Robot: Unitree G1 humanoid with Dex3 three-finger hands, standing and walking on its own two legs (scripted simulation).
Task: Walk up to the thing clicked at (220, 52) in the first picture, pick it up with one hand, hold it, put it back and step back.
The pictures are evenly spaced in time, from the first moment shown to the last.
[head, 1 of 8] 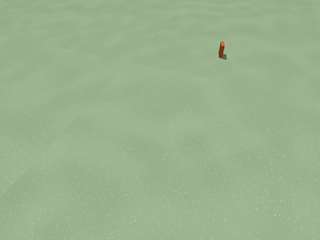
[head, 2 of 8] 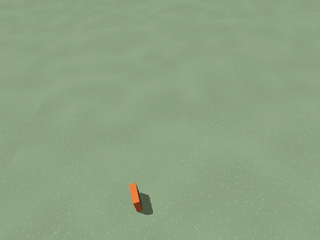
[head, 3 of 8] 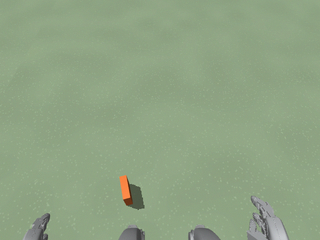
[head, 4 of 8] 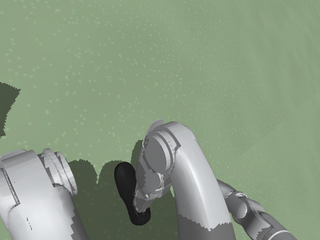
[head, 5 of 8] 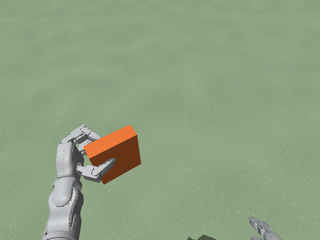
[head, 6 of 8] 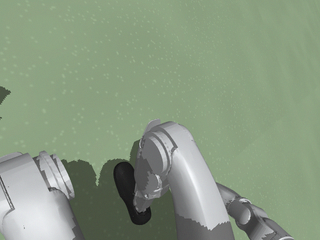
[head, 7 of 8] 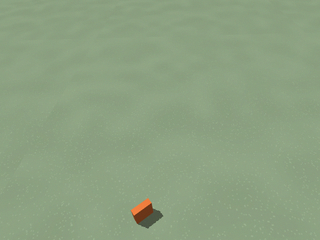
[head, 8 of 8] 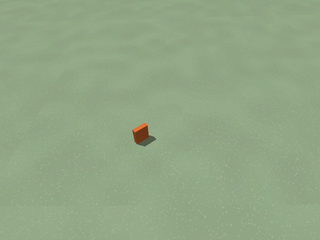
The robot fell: no
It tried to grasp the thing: yes
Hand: left
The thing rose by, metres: 0.69
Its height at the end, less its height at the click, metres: +0.00
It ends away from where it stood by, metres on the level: 0.01
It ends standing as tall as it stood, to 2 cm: yes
